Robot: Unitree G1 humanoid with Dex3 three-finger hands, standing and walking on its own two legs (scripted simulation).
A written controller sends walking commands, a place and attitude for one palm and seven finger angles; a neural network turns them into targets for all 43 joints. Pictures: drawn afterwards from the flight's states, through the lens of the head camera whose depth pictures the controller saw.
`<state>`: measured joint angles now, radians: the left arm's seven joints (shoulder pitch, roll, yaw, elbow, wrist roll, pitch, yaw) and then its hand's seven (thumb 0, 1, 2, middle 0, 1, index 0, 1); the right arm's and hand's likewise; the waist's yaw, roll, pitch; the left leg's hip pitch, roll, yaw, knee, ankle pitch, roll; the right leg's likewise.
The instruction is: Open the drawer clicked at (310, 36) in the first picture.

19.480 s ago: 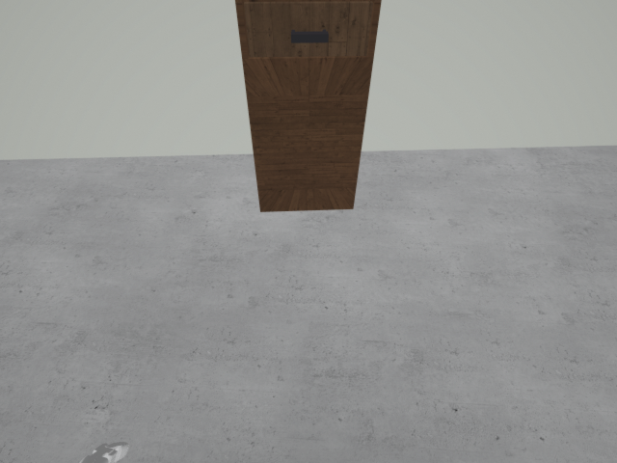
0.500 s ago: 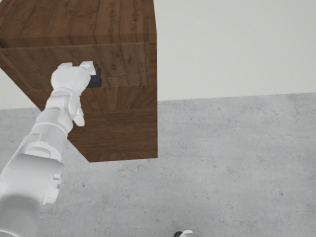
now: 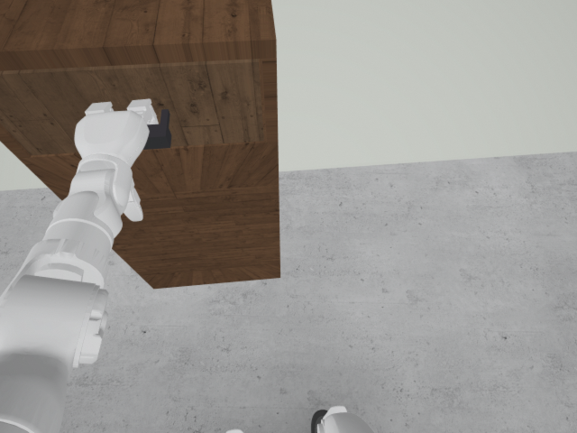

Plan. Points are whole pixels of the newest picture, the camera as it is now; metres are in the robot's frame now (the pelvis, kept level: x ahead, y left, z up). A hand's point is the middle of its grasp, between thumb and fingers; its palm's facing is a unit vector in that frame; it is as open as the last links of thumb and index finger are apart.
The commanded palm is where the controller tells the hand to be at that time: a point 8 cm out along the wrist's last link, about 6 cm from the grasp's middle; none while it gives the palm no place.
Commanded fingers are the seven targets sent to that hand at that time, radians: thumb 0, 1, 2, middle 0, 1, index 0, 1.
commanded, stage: lower the fingers behind the handle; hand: left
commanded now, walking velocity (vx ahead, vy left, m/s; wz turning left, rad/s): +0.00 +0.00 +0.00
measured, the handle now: (130, 127) +0.55 +0.20 +0.06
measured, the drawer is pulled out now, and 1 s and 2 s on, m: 0.00 0.00 0.01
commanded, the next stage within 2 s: close the thumb around the handle in 0.28 s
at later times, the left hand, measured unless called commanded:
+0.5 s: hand (130, 161) +0.50 +0.21 +0.04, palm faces -0.03 -0.02 -1.00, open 13.5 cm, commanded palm +0.49 +0.21 +0.09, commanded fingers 0.00 -0.11 0.47 -0.33 -1.24 -0.33 -1.24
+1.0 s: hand (130, 161) +0.51 +0.21 +0.04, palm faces -0.04 -0.01 -1.00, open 5.9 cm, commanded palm +0.49 +0.20 +0.09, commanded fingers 0.00 0.90 0.90 -0.40 -1.35 -0.40 -1.35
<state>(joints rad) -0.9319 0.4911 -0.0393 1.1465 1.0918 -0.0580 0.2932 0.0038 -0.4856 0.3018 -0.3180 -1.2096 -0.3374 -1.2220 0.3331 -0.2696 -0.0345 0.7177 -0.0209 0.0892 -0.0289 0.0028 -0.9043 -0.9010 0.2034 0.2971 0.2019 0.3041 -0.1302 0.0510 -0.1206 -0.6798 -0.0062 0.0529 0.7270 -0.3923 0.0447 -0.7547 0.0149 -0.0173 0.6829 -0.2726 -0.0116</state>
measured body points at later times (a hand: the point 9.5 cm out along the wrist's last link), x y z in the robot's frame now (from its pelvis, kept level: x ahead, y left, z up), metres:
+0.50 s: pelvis +0.00 +0.01 +0.00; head +0.11 +0.00 +0.44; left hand +0.50 +0.20 +0.09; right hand +0.01 -0.26 -0.13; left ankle -0.04 +0.09 -0.71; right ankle +0.02 -0.11 -0.71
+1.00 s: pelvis +0.00 +0.00 +0.00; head +0.11 +0.00 +0.43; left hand +0.50 +0.20 +0.09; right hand +0.00 -0.27 -0.13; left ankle -0.04 +0.09 -0.71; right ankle +0.02 -0.11 -0.71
